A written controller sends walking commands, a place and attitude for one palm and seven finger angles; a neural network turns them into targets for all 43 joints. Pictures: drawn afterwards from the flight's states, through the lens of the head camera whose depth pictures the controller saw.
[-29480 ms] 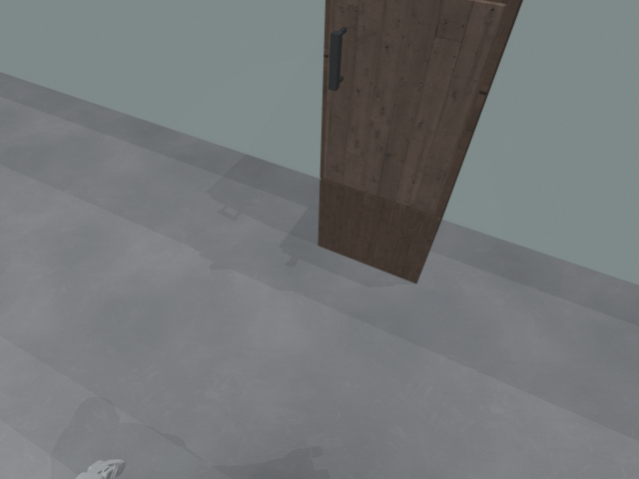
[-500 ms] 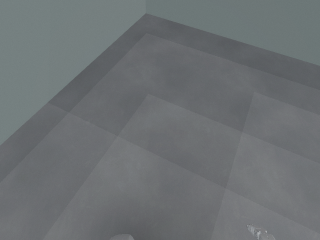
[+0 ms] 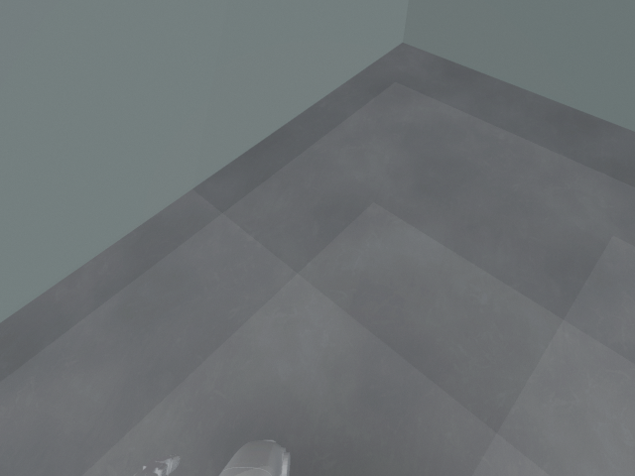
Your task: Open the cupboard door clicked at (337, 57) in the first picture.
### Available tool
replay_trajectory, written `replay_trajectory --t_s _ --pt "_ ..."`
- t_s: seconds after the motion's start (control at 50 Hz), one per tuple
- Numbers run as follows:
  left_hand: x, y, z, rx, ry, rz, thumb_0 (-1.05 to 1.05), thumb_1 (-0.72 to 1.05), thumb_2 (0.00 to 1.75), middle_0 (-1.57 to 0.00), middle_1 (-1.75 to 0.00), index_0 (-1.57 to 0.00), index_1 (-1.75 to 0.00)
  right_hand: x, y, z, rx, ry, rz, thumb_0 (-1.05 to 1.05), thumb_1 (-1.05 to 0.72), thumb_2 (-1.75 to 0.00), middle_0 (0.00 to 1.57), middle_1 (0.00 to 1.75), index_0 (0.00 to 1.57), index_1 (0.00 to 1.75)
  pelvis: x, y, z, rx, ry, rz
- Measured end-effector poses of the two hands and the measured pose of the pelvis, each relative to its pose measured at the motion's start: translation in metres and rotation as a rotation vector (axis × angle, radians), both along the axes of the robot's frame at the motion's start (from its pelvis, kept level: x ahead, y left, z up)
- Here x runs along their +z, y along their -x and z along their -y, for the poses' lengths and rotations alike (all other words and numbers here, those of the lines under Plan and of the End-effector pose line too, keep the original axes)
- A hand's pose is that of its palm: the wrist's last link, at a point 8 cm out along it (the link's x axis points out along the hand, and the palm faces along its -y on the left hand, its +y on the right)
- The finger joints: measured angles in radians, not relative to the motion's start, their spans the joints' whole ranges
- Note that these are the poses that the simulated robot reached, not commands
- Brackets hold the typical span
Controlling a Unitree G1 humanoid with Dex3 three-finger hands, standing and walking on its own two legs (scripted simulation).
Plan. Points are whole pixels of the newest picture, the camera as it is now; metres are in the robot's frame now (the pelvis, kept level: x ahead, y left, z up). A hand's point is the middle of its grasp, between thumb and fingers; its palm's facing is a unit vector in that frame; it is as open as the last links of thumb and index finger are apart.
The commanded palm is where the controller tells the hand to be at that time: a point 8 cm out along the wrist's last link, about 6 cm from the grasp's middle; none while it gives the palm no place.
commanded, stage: turn to face it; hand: left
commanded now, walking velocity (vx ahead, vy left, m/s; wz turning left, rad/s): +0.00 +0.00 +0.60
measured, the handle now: out of the picture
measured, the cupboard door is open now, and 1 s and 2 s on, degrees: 41 41 41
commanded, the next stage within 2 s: none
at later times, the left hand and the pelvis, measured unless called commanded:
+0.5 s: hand out of the picture +0.05 +0.24 -0.16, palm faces +0.31 -0.91 -0.28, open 7.4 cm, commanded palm none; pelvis +0.02 +0.00 +0.00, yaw +17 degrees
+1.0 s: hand out of the picture -0.05 +0.17 -0.18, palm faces +0.62 -0.75 -0.24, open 7.3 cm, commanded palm none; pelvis +0.03 -0.02 -0.01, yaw +38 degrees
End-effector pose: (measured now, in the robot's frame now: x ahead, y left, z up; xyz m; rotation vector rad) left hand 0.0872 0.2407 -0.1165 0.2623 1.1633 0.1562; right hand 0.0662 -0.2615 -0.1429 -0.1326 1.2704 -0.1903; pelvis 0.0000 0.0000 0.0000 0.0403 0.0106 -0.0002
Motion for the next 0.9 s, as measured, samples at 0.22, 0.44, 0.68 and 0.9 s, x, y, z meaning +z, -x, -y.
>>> replay_trajectory --t_s 0.22,0.44,0.68,0.9 --pt "-0.038 0.073 -0.021 0.227 0.076 -0.087 0.01 0.9 0.9 -0.2 -0.3 -0.21 -0.3 0.011 -0.084 -0.033 0.239 0.054 0.081 0.01 -0.91 -0.9 0.19 0.3 0.2 0.3 -0.015 -0.009 -0.013 0.166 0.023 0.001" --pt "-0.017 0.073 -0.044 0.337 0.027 -0.051 0.01 0.91 0.9 -0.19 -0.3 -0.2 -0.3 0.02 -0.097 -0.047 0.341 0.059 0.072 0.01 -0.91 -0.9 0.2 0.3 0.2 0.3 -0.001 -0.014 -0.008 0.263 0.042 -0.001" --pt "0.002 0.066 0.008 0.422 -0.031 0.04 0.01 0.9 0.9 -0.2 -0.3 -0.2 -0.3 -0.009 -0.121 -0.01 0.414 0.008 -0.023 0.01 -0.91 -0.9 0.2 0.3 0.2 0.3 -0.006 -0.031 0.035 0.423 0.012 0.007" --pt "-0.01 0.13 0.047 0.624 0.053 -0.047 0.01 0.91 0.9 -0.2 -0.3 -0.21 -0.3 0.009 -0.179 -0.05 0.616 0.012 -0.003 0.01 -0.91 -0.9 0.19 0.3 0.19 0.3 0.003 -0.038 0.039 0.586 -0.007 0.001"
